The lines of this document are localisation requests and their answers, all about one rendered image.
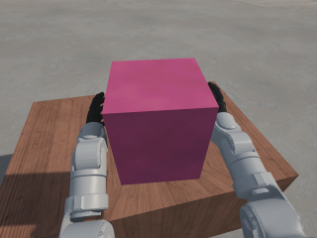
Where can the pedestal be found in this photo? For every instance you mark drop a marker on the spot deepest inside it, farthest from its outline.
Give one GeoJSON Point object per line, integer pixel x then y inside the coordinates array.
{"type": "Point", "coordinates": [37, 182]}

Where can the robot left hand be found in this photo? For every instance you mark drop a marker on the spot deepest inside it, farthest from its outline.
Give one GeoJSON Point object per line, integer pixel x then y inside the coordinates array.
{"type": "Point", "coordinates": [95, 109]}

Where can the right robot forearm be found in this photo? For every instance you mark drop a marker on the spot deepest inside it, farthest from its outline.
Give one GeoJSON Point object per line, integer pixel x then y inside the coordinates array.
{"type": "Point", "coordinates": [251, 181]}

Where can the robot right hand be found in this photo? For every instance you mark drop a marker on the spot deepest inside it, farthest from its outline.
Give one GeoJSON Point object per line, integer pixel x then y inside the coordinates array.
{"type": "Point", "coordinates": [218, 96]}

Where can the robot left upper arm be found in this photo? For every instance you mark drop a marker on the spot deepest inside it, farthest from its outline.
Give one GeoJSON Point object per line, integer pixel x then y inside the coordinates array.
{"type": "Point", "coordinates": [89, 229]}

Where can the robot right upper arm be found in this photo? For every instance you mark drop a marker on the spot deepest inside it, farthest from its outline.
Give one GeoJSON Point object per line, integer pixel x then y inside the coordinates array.
{"type": "Point", "coordinates": [270, 218]}

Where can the left robot forearm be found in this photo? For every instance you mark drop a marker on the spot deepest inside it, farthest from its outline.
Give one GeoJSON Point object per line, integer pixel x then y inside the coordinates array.
{"type": "Point", "coordinates": [88, 173]}

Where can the carton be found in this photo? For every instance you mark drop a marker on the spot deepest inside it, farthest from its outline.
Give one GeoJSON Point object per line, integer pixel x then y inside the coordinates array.
{"type": "Point", "coordinates": [159, 116]}

